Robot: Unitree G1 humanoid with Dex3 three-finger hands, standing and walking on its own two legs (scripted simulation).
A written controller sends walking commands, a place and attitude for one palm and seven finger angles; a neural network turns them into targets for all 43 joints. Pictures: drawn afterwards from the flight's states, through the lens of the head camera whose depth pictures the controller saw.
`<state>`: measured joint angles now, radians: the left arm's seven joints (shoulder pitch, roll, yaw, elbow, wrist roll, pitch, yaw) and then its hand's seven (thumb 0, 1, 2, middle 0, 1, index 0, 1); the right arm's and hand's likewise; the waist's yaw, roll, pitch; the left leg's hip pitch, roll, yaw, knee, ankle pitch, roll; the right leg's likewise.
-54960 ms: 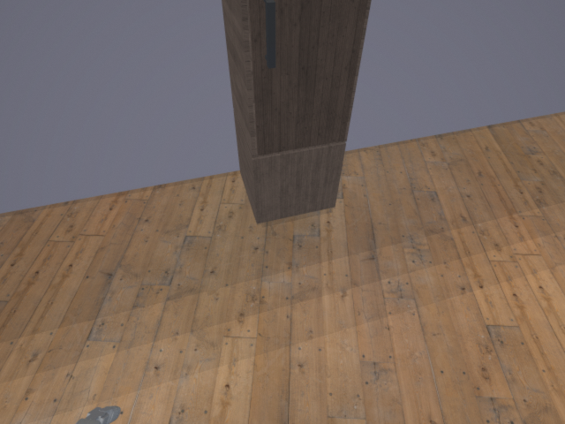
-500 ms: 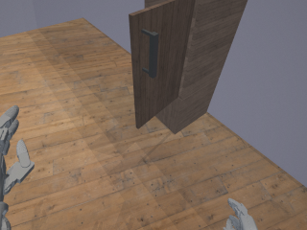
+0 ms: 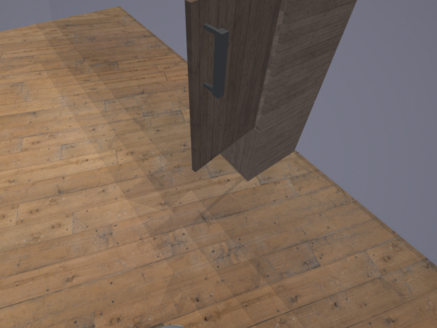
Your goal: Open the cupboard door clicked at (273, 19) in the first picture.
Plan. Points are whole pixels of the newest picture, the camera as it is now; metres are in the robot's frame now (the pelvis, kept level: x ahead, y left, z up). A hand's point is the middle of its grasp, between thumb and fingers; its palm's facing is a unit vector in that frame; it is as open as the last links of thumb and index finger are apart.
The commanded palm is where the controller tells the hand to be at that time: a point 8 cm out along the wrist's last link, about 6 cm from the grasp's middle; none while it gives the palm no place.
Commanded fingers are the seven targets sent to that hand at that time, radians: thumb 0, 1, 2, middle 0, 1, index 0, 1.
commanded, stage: let the arm hang, fingers relaxed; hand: left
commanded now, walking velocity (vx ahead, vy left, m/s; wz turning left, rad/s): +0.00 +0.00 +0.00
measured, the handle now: (213, 62) +0.69 +0.05 +0.11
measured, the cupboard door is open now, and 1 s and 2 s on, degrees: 98 98 98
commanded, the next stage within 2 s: look to check the result in 0.64 s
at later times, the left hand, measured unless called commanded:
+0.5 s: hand out of the picture +0.06 +0.19 -0.16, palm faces -0.01 -0.97 -0.24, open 7.3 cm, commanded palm none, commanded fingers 0.00 0.90 0.90 -0.20 -0.30 -0.20 -0.30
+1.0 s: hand out of the picture +0.08 +0.19 -0.16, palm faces -0.02 -0.96 -0.27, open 7.3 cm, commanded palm none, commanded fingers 0.00 0.90 0.90 -0.20 -0.30 -0.20 -0.30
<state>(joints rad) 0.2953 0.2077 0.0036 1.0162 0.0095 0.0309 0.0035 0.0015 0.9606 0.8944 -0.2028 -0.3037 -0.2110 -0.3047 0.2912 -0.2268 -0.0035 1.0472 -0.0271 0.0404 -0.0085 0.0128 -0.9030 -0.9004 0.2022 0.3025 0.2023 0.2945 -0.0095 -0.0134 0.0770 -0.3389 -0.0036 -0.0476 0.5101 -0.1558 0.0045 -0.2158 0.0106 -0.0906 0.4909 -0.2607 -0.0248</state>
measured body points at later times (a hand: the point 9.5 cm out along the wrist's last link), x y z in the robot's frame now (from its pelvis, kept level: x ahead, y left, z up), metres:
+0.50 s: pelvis +0.02 +0.00 +0.01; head +0.03 -0.02 +0.46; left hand +0.06 +0.24 -0.14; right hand +0.04 -0.24 -0.16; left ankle +0.07 +0.11 -0.73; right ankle +0.00 -0.11 -0.73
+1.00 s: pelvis +0.04 -0.01 +0.01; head +0.06 -0.03 +0.46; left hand +0.08 +0.24 -0.14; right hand +0.06 -0.27 -0.15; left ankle +0.07 +0.11 -0.73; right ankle +0.00 -0.11 -0.73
